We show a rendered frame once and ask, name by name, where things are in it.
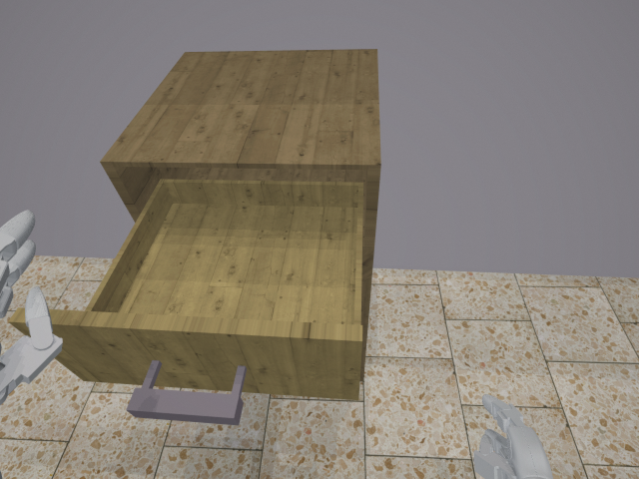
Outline handle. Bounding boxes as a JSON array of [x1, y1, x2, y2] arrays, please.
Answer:
[[126, 360, 247, 425]]

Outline drawer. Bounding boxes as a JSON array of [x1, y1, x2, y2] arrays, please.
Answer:
[[8, 179, 363, 400]]

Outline left robot hand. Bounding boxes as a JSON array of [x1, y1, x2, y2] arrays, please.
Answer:
[[0, 210, 63, 405]]

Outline cabinet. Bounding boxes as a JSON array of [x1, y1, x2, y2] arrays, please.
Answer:
[[100, 49, 381, 382]]

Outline right robot hand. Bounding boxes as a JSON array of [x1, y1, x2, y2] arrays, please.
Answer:
[[473, 394, 553, 479]]

